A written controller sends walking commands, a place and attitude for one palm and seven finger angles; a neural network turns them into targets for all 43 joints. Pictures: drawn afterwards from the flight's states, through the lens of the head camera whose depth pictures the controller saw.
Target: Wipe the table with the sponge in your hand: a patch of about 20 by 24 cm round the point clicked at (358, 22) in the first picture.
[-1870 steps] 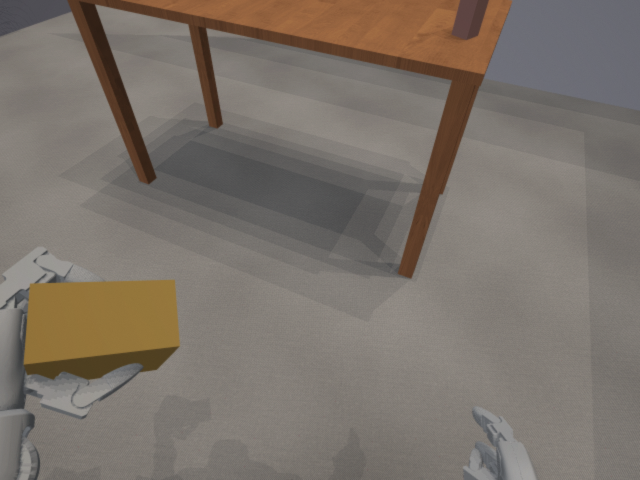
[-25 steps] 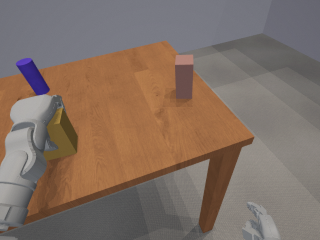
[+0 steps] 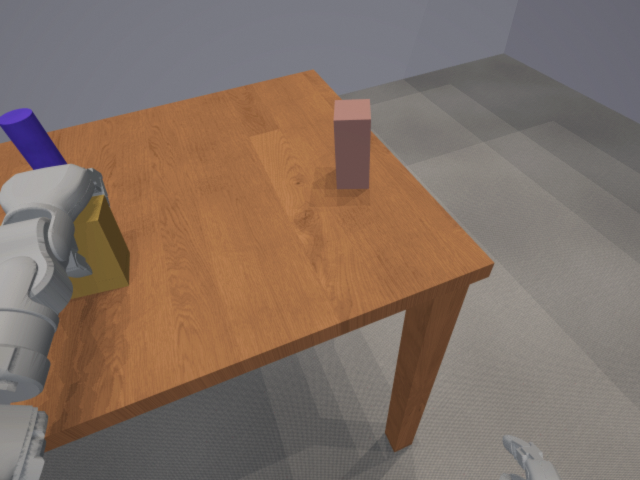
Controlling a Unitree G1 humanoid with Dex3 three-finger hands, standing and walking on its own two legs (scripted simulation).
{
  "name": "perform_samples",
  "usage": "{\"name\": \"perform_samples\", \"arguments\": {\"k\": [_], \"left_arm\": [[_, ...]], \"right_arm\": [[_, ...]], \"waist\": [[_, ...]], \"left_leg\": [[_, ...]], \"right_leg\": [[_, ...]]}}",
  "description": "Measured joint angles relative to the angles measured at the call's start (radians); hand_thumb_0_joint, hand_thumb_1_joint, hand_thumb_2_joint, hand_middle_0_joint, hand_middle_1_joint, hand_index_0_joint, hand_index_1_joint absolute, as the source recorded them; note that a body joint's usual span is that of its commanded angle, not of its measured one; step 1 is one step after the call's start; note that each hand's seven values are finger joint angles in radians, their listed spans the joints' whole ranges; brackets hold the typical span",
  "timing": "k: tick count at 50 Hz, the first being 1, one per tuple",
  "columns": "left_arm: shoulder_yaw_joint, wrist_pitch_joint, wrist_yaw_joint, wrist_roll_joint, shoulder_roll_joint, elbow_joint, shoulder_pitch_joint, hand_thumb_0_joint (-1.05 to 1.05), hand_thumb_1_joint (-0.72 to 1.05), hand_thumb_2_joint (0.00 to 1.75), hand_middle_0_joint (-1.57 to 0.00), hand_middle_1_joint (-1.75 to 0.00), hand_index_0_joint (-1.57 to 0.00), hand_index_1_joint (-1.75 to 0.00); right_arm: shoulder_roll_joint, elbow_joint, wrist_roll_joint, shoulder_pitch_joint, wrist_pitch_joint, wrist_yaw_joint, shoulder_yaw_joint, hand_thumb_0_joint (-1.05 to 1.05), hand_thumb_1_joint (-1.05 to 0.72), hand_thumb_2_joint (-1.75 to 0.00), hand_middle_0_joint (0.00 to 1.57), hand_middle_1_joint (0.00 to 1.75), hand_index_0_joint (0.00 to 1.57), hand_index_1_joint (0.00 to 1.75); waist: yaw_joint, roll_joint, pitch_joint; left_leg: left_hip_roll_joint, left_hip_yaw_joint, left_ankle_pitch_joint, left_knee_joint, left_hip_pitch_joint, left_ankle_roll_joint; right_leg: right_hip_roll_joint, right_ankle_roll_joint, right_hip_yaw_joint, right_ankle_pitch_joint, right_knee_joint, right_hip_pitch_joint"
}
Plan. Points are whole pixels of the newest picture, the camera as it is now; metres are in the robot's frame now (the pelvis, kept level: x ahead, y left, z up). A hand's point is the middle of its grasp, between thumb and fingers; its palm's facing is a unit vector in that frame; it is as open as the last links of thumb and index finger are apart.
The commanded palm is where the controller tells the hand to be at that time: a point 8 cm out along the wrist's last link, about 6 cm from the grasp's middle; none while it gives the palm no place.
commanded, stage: wipe forward along the first lane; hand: left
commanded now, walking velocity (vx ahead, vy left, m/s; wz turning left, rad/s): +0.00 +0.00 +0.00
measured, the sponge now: (77, 260) +0.34 +0.36 +0.11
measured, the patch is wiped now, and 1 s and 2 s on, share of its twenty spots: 0.45 0.50 0.70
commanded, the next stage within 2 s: slide across to the middle lane in 0.42 s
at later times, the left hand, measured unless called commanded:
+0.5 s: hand (70, 205) +0.40 +0.37 +0.15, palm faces -0.13 +0.02 -0.99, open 10.3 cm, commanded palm +0.39 +0.37 +0.19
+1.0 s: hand (116, 182) +0.44 +0.32 +0.16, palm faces +0.02 +0.01 -1.00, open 10.3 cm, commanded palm +0.41 +0.31 +0.22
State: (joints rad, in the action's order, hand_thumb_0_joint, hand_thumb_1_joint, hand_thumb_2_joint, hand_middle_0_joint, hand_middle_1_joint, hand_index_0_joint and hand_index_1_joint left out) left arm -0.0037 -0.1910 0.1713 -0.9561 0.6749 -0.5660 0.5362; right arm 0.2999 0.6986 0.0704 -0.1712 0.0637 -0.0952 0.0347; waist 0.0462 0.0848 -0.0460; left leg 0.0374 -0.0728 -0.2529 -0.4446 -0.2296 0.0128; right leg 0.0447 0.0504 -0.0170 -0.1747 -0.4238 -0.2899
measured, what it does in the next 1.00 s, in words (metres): stands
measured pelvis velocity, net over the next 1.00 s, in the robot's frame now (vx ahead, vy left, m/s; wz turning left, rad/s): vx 0.03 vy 0.03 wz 0.01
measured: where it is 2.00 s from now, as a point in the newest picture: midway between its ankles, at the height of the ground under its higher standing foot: outside the picture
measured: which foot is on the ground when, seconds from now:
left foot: down 0.00-1.00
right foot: down 0.00-1.00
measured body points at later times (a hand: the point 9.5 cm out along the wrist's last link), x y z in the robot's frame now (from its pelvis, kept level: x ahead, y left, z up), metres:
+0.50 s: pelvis +0.00 +0.00 +0.00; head +0.03 -0.02 +0.45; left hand +0.40 +0.37 +0.21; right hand +0.09 -0.27 -0.14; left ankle -0.01 +0.12 -0.74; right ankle +0.03 -0.09 -0.74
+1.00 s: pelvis +0.03 +0.03 +0.00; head +0.05 +0.01 +0.45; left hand +0.43 +0.32 +0.21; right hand +0.19 -0.20 -0.12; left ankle -0.01 +0.12 -0.74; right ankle +0.03 -0.09 -0.74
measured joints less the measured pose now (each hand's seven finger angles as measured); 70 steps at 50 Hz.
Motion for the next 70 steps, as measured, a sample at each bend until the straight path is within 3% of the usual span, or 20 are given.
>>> {"name": "perform_samples", "arguments": {"k": [7,17,27,32,35,38,43,53,60,70], "left_arm": [[-0.026,0.074,-0.007,0.000,0.027,-0.102,0.046,0.00,-0.58,1.10,-0.74,-1.32,-0.75,-1.33],[-0.043,0.149,-0.039,-0.034,0.072,-0.274,0.155,0.01,-0.58,1.10,-0.74,-1.32,-0.75,-1.34],[-0.079,0.201,-0.062,-0.046,0.112,-0.372,0.203,0.01,-0.58,1.10,-0.74,-1.32,-0.75,-1.34],[-0.041,0.193,-0.066,-0.053,0.099,-0.344,0.197,0.01,-0.58,1.10,-0.74,-1.32,-0.75,-1.34],[-0.007,0.181,-0.079,-0.046,0.080,-0.301,0.184,0.01,-0.58,1.10,-0.74,-1.32,-0.75,-1.34],[0.013,0.165,-0.097,-0.009,0.054,-0.254,0.173,0.00,-0.58,1.10,-0.73,-1.33,-0.74,-1.35],[0.066,0.101,-0.117,0.028,-0.014,-0.169,0.168,0.00,-0.57,1.10,-0.72,-1.34,-0.73,-1.35],[0.150,-0.084,-0.119,0.018,-0.145,-0.055,0.191,0.00,-0.56,1.09,-0.72,-1.34,-0.73,-1.35],[0.188,-0.198,-0.100,-0.004,-0.194,-0.012,0.198,0.00,-0.56,1.08,-0.72,-1.33,-0.73,-1.35],[0.206,-0.266,-0.056,-0.006,-0.217,0.105,0.140,0.00,-0.55,1.08,-0.71,-1.34,-0.72,-1.35]], "right_arm": [[0.014,0.016,0.005,-0.044,0.014,-0.005,-0.014,0.01,-0.90,-0.90,0.20,0.30,0.21,0.30],[0.013,0.031,0.010,-0.082,0.023,-0.005,-0.025,0.01,-0.90,-0.90,0.20,0.30,0.21,0.30],[0.013,0.036,0.013,-0.099,0.035,0.002,-0.030,0.01,-0.90,-0.90,0.20,0.30,0.21,0.30],[0.016,0.034,0.015,-0.111,0.041,0.007,-0.040,0.01,-0.90,-0.90,0.20,0.30,0.21,0.30],[0.014,0.037,0.018,-0.113,0.039,0.006,-0.046,0.01,-0.90,-0.90,0.20,0.30,0.20,0.30],[0.007,0.042,0.022,-0.105,0.031,0.003,-0.045,0.01,-0.90,-0.90,0.20,0.30,0.20,0.30],[-0.009,0.048,0.023,-0.069,0.015,0.011,-0.035,0.01,-0.90,-0.90,0.20,0.30,0.20,0.30],[-0.035,0.009,0.009,0.047,-0.013,0.045,0.003,0.01,-0.90,-0.90,0.20,0.30,0.20,0.30],[-0.038,-0.013,-0.003,0.082,-0.004,0.063,0.017,0.01,-0.90,-0.90,0.20,0.30,0.21,0.30],[-0.026,-0.010,-0.015,0.065,0.016,0.073,0.012,0.01,-0.90,-0.90,0.20,0.30,0.21,0.30]], "waist": [[-0.013,0.000,-0.008],[-0.034,-0.010,-0.012],[-0.050,-0.014,-0.025],[-0.043,-0.010,-0.029],[-0.033,-0.005,-0.028],[-0.022,-0.004,-0.026],[-0.005,-0.005,-0.027],[0.001,-0.001,-0.026],[0.008,0.006,-0.030],[0.021,0.013,-0.035]], "left_leg": [[-0.003,0.004,-0.007,-0.016,-0.026,0.000],[-0.007,0.008,-0.007,-0.026,-0.072,-0.001],[-0.009,0.020,-0.015,-0.035,-0.101,0.006],[-0.004,0.021,-0.016,-0.027,-0.096,0.014],[0.002,0.020,-0.014,-0.016,-0.080,0.020],[0.009,0.016,-0.010,0.000,-0.059,0.025],[0.023,0.008,-0.005,0.027,-0.023,0.033],[0.039,0.006,0.000,0.066,0.017,0.045],[0.041,0.004,-0.003,0.079,0.024,0.045],[0.037,-0.001,-0.010,0.071,0.038,0.034]], "right_leg": [[0.003,0.000,0.003,-0.002,-0.010,-0.025],[0.008,0.001,0.006,0.005,-0.011,-0.067],[0.011,-0.005,0.018,0.007,-0.007,-0.095],[0.006,-0.012,0.020,0.008,0.005,-0.086],[0.000,-0.018,0.020,0.008,0.017,-0.069],[-0.008,-0.025,0.017,0.007,0.029,-0.048],[-0.023,-0.033,0.011,0.002,0.047,-0.012],[-0.040,-0.042,0.012,-0.007,0.066,0.021],[-0.043,-0.046,0.011,-0.017,0.070,0.024],[-0.040,-0.041,0.003,-0.033,0.066,0.042]]}}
